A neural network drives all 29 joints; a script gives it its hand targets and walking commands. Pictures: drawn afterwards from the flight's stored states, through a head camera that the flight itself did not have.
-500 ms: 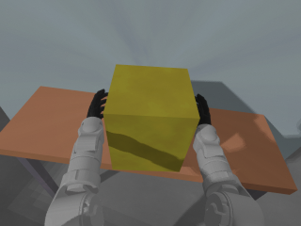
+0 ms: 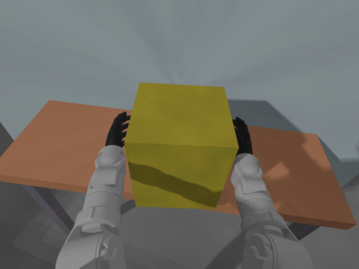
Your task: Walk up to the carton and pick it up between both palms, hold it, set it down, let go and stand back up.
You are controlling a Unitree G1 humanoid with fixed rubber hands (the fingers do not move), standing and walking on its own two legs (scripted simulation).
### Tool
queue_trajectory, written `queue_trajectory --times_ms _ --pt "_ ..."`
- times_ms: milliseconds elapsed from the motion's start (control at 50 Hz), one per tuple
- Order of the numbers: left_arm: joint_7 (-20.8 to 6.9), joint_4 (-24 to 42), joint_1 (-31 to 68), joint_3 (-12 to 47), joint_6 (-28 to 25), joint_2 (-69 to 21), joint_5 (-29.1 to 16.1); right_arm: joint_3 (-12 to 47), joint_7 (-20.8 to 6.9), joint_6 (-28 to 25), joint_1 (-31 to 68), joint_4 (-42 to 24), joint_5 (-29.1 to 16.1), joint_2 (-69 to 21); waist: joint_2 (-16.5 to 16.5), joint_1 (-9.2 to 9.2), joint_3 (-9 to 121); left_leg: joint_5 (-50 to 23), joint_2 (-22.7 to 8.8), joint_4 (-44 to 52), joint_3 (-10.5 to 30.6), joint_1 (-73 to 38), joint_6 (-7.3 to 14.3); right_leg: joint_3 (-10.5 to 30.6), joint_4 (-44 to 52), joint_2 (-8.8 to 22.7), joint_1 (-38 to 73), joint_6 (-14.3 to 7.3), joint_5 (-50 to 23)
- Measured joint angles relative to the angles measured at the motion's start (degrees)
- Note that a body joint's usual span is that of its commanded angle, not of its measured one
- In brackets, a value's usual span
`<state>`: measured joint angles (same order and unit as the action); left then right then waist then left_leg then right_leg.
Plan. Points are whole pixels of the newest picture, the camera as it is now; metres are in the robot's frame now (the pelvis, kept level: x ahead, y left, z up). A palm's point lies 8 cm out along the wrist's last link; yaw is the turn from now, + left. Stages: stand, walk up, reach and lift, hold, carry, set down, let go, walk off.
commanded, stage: set down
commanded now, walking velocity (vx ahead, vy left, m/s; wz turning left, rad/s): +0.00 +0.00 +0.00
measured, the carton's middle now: (178, 148) +0.41 +0.01 +0.04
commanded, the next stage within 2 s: none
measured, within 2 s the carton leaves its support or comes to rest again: rests again in 0.24 s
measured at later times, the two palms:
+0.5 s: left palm (118, 149) +0.38 +0.16 +0.06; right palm (242, 157) +0.38 -0.14 +0.06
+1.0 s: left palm (117, 151) +0.38 +0.16 +0.06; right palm (241, 159) +0.37 -0.14 +0.06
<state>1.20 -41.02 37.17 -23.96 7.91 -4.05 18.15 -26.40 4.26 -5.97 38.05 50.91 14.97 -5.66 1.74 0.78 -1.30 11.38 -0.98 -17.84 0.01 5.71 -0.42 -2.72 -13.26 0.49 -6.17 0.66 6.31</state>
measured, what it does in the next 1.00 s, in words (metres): stands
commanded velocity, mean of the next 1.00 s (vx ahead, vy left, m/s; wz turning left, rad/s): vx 0.00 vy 0.00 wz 0.00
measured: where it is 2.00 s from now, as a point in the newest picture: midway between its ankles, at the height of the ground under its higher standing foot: outside the picture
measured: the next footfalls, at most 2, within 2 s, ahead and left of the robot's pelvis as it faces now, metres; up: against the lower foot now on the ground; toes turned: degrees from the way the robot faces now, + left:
none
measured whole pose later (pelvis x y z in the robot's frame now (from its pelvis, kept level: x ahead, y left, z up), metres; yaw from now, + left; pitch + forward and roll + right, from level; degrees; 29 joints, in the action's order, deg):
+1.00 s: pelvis +0.00 +0.00 +0.00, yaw -1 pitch +0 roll -1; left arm -1.1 -40.1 35.4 -28.3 0.6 -7.4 22.3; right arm -30.7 2.5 -12.5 34.4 47.5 20.0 -8.2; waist 1.6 1.7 -3.3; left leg 10.9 -1.0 -16.8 -0.7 6.2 -0.2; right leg -2.2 -13.0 0.5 -7.2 0.7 6.1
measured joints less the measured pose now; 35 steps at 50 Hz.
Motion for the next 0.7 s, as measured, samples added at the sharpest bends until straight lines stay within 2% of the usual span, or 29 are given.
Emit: queue_trajectory --times_ms 220,700 --pt "-0.58 -0.12 -0.60 -1.25 -1.72 -0.90 1.25 -1.86 -0.71 -1.10 -1.13 -1.26 2.32 -1.00 0.08 0.11 -0.52 -0.23 0.01 0.42 -0.09 0.26 0.00 0.05 0.03 0.02 -0.47 -0.03 -0.03" --pt "-1.38 0.44 -2.05 -2.58 -5.90 -2.50 2.66 -2.28 -1.00 -5.27 -3.68 -2.61 3.64 -1.56 -0.22 0.57 -1.10 -0.14 0.02 0.68 -0.37 0.62 0.19 0.25 0.38 0.03 -0.86 0.07 -0.07"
